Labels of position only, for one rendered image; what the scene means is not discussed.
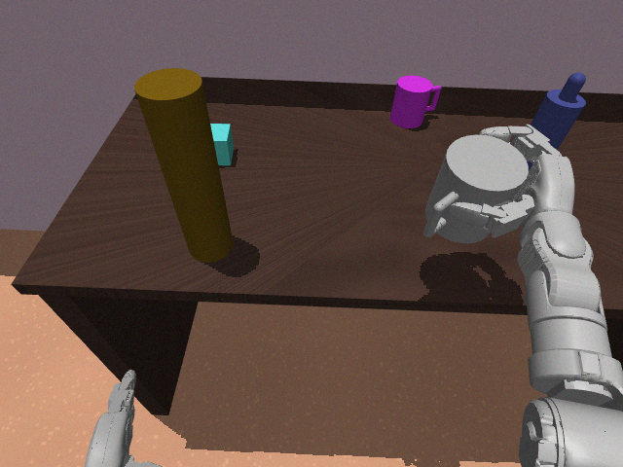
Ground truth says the left robot hand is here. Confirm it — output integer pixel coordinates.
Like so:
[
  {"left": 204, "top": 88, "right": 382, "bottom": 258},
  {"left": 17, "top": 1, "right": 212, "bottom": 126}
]
[{"left": 85, "top": 370, "right": 162, "bottom": 467}]

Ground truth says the right robot arm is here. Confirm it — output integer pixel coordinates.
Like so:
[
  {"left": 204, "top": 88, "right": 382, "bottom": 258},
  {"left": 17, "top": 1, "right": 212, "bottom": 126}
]
[{"left": 518, "top": 211, "right": 623, "bottom": 467}]

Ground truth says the right robot hand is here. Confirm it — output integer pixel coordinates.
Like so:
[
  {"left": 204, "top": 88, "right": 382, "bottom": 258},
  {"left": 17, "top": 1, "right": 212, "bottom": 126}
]
[{"left": 449, "top": 125, "right": 575, "bottom": 238}]

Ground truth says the desk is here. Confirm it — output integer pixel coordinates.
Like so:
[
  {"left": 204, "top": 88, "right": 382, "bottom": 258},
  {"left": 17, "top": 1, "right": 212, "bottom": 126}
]
[{"left": 12, "top": 77, "right": 623, "bottom": 415}]

